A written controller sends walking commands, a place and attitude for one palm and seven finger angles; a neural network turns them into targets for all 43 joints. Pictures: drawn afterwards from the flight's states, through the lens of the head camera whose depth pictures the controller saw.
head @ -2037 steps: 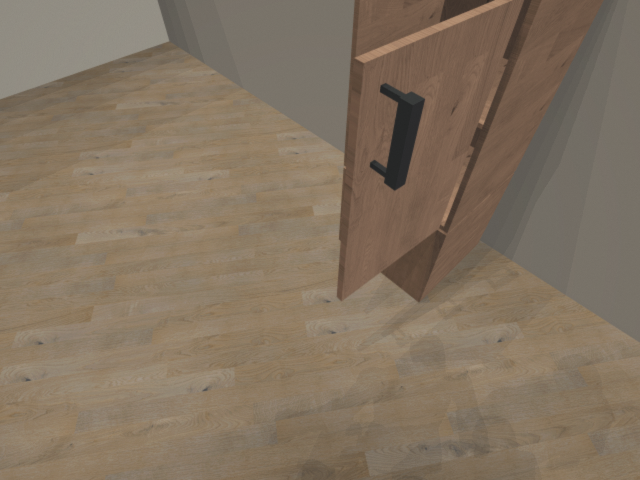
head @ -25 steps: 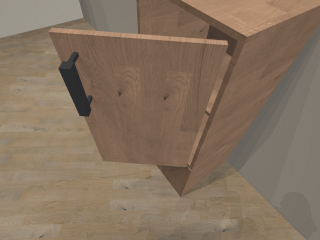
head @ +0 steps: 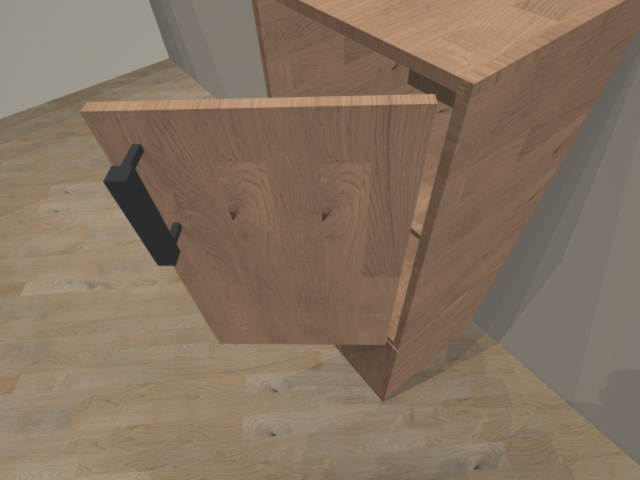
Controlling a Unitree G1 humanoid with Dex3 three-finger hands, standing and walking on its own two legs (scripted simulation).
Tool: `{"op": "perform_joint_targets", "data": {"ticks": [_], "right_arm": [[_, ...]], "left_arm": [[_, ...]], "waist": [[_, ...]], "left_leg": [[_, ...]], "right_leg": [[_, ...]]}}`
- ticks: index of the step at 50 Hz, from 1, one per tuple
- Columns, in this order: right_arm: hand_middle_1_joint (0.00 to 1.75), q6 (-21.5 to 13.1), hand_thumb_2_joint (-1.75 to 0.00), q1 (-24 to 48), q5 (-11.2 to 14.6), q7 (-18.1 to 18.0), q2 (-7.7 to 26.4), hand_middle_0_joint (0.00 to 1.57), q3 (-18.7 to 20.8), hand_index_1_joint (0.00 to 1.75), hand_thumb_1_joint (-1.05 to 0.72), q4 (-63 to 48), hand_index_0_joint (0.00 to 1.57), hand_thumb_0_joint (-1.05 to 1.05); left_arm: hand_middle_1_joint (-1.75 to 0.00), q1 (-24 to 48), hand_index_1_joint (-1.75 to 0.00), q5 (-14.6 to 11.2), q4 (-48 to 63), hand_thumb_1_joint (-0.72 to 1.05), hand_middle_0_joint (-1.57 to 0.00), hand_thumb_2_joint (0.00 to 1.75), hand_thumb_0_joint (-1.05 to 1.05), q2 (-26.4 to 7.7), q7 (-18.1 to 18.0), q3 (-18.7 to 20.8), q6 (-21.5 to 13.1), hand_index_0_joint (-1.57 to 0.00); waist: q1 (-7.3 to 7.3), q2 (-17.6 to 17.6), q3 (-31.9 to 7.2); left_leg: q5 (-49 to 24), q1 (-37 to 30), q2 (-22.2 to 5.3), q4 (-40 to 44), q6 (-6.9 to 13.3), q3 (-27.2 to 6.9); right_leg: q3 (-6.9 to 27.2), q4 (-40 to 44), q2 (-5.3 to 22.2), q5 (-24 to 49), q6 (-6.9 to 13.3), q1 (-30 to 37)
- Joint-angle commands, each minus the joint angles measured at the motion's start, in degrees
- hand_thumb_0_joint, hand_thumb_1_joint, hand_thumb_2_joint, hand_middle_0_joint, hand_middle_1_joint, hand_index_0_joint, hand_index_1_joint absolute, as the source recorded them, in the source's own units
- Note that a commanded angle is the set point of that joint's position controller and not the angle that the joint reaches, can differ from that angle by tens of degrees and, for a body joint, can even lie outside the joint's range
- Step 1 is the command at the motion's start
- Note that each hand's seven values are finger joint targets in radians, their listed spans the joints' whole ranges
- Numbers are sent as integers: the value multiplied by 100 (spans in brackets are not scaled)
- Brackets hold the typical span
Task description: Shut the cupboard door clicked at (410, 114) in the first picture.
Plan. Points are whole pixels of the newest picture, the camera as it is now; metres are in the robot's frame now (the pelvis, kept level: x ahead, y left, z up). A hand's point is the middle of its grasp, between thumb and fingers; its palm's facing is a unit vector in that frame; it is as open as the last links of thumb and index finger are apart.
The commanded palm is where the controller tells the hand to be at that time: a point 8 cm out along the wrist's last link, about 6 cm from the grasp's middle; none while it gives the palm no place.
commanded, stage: come to a stop and stand still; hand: left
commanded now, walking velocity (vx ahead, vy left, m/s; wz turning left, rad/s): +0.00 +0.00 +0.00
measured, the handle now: (152, 208) +0.39 +0.23 +0.13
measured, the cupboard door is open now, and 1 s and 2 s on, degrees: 50 50 50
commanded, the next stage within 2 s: look again from close up in 0.80 s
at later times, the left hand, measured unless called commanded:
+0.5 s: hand out of the picture +0.05 +0.14 -0.16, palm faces +0.03 -0.97 -0.24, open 7.3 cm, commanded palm none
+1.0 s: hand out of the picture +0.03 +0.12 -0.16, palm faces +0.07 -0.97 -0.22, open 7.3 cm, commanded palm none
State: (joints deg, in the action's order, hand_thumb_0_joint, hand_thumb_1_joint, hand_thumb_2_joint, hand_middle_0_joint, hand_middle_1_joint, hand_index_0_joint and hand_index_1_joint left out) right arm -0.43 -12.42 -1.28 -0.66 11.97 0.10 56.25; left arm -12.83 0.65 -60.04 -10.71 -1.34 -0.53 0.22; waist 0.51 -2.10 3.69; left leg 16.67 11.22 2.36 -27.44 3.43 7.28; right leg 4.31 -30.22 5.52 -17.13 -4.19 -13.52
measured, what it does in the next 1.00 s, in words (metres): shifts its weight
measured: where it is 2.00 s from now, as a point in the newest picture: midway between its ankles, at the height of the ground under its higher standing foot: outside the picture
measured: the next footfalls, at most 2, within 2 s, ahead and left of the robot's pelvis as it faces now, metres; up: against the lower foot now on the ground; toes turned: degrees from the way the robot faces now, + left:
none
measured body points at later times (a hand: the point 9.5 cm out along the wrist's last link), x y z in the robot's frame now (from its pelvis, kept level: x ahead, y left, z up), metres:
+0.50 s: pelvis +0.02 -0.05 +0.01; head +0.05 -0.07 +0.45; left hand +0.05 +0.19 -0.14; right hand +0.03 -0.27 -0.16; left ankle -0.02 +0.08 -0.73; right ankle -0.01 -0.18 -0.73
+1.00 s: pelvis +0.02 -0.06 +0.01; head +0.05 -0.07 +0.46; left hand +0.03 +0.17 -0.15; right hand +0.05 -0.29 -0.16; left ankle -0.02 +0.08 -0.73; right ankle -0.01 -0.18 -0.73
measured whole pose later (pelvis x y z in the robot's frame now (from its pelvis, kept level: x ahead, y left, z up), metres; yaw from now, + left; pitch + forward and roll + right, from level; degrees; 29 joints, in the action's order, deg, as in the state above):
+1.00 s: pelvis +0.02 -0.06 +0.01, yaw +3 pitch +0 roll +1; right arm -0.5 -13.0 -1.1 -2.0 9.4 0.1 64.8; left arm -12.7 0.4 -64.5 -9.2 -1.7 0.5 -1.0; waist 0.5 -0.5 3.9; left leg 14.7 6.7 -2.5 -21.9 -2.3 2.7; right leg -0.7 -25.4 0.7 -17.0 0.5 -8.0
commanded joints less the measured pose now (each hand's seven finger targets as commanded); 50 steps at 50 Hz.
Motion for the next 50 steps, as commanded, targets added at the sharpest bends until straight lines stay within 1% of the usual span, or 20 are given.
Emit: {"op": "perform_joint_targets", "data": {"ticks": [1, 2, 7, 15, 17, 18, 19, 21, 22, 25, 28, 30, 37, 39, 44, 46, 47, 48, 49, 50], "right_arm": [[30, -143, -90, -302, 27, -46, 582, 20, 147, 30, -90, -95, 20, 0], [30, -147, -90, -300, 32, -52, 569, 20, 144, 30, -90, -43, 20, 0], [30, -125, -90, -332, 31, -73, 481, 20, 121, 30, -90, 159, 20, 0], [30, -106, -90, -406, 40, -86, 332, 20, 105, 30, -90, 426, 20, 0], [30, -108, -90, -432, 34, -87, 319, 20, 98, 30, -90, 491, 20, 0], [30, -108, -90, -453, 40, -91, 269, 20, 102, 30, -90, 504, 20, 0], [30, -103, -90, -443, 39, -94, 288, 20, 100, 30, -90, 527, 20, 0], [30, -104, -90, -481, 39, -98, 265, 20, 95, 30, -90, 563, 20, 0], [30, -108, -90, -486, 40, -100, 264, 20, 95, 30, -90, 583, 20, 0], [30, -98, -90, -489, 44, -110, 228, 20, 92, 30, -90, 630, 20, 0], [30, -93, -90, -476, 44, -114, 182, 20, 95, 30, -90, 650, 20, 0], [30, -77, -90, -495, 46, -112, 197, 20, 96, 30, -90, 671, 20, 0], [30, -87, -90, -463, 45, -120, 209, 20, 89, 30, -90, 712, 20, 0], [30, -86, -90, -469, 50, -125, 201, 20, 89, 30, -90, 717, 20, 0], [30, -91, -90, -462, 48, -130, 210, 20, 86, 30, -90, 734, 20, 0], [30, -98, -90, -463, 46, -135, 218, 20, 86, 30, -90, 734, 20, 0], [30, -100, -90, -469, 47, -136, 213, 20, 86, 30, -90, 739, 20, 0], [30, -100, -90, -466, 52, -139, 164, 20, 78, 30, -90, 745, 20, 0], [30, -105, -90, -464, 48, -141, 209, 20, 87, 30, -90, 744, 20, 0], [30, -99, -90, -445, 48, -140, 199, 20, 86, 30, -90, 746, 20, 0]], "left_arm": [[-30, -215, -30, 15, 181, 90, -20, 90, 0, -789, -91, 141, -78, -20], [-30, -211, -30, 15, 158, 90, -20, 90, 0, -793, -94, 142, -79, -20], [-30, -146, -30, 6, 72, 90, -20, 90, 0, -750, -106, 151, -80, -20], [-30, -105, -30, 7, -48, 90, -20, 90, 0, -702, -110, 157, -129, -20], [-30, -100, -30, 2, -69, 90, -20, 90, 0, -679, -109, 161, -132, -20], [-30, -118, -30, 3, -75, 90, -20, 90, 0, -684, -108, 164, -143, -20], [-30, -103, -30, 1, -90, 90, -20, 90, 0, -666, -111, 164, -143, -20], [-30, -106, -30, 1, -107, 90, -20, 90, 0, -662, -112, 169, -152, -20], [-30, -116, -30, 3, -122, 90, -20, 90, 0, -665, -113, 173, -159, -20], [-30, -130, -30, -1, -131, 90, -20, 90, 0, -653, -117, 183, -166, -20], [-30, -212, -30, 2, -156, 90, -20, 90, 0, -619, -114, 176, -179, -20], [-30, -160, -30, 1, -164, 90, -20, 90, 0, -634, -117, 181, -179, -20], [-30, -230, -30, -3, -205, 90, -20, 90, 0, -629, -111, 182, -192, -20], [-30, -233, -30, 0, -207, 90, -20, 90, 0, -601, -112, 182, -194, -20], [-30, -244, -30, 3, -218, 90, -20, 90, 0, -609, -108, 195, -199, -20], [-30, -275, -30, -4, -226, 90, -20, 90, 0, -607, -109, 198, -203, -20], [-30, -259, -30, -2, -229, 90, -20, 90, 0, -622, -108, 205, -203, -20], [-30, -279, -30, 1, -225, 90, -20, 90, 0, -595, -105, 206, -201, -20], [-30, -278, -30, 2, -227, 90, -20, 90, 0, -598, -106, 206, -201, -20], [-30, -277, -30, -1, -235, 90, -20, 90, 0, -608, -107, 211, -201, -20]], "waist": [[-63, 216, -464], [-56, 204, -486], [-47, 183, -383], [-59, 351, -282], [-56, 264, -327], [-50, 345, -304], [-60, 277, -270], [-61, 331, -307], [-60, 283, -350], [-57, 268, -303], [-41, 394, -246], [-70, 365, -219], [-55, 257, -294], [-57, 318, -222], [-52, 298, -222], [-46, 240, -305], [-43, 211, -296], [-30, 295, -195], [-29, 214, -197], [-29, 255, -209]], "left_leg": [[-1880, -458, -788, 545, -113, -738], [-1987, -503, -796, 530, -115, -728], [-1853, -497, -786, 547, -151, -699], [-1581, -479, -763, 579, -224, -655], [-1608, -525, -776, 611, -235, -641], [-1585, -504, -772, 613, -234, -644], [-1577, -490, -769, 613, -251, -640], [-1653, -524, -784, 618, -265, -631], [-1714, -560, -790, 613, -274, -616], [-1684, -530, -785, 616, -295, -621], [-1605, -577, -793, 624, -295, -613], [-1541, -525, -782, 632, -325, -611], [-1625, -611, -809, 670, -343, -613], [-1603, -578, -816, 685, -342, -616], [-1638, -562, -820, 712, -356, -618], [-1722, -632, -834, 696, -356, -627], [-1739, -606, -834, 705, -360, -626], [-1698, -580, -840, 746, -349, -623], [-1734, -567, -831, 719, -357, -631], [-1690, -586, -834, 728, -360, -636]], "right_leg": [[-89, 208, 41, 1477, 465, 54], [-94, 201, 46, 1534, 463, 84], [-90, 302, 54, 1562, 486, 139], [-59, 490, 100, 1835, 542, 238], [-72, 509, 97, 1828, 548, 261], [-75, 541, 85, 1872, 555, 307], [-61, 558, 93, 1898, 559, 290], [-94, 566, 101, 2005, 562, 336], [-99, 567, 109, 2080, 566, 366], [-102, 613, 104, 2125, 580, 406], [-112, 682, 95, 2156, 584, 376], [-88, 710, 97, 2154, 587, 386], [-108, 765, 93, 2161, 591, 445], [-123, 782, 79, 2139, 594, 429], [-135, 803, 84, 2196, 595, 479], [-133, 799, 86, 2231, 600, 502], [-154, 807, 92, 2226, 596, 527], [-176, 824, 64, 2177, 595, 508], [-166, 826, 83, 2196, 594, 503], [-167, 836, 86, 2156, 592, 500]]}}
